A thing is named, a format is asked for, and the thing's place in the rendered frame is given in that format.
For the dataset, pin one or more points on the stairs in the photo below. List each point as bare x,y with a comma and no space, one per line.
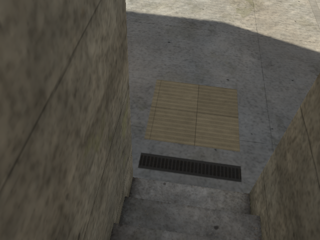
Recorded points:
159,210

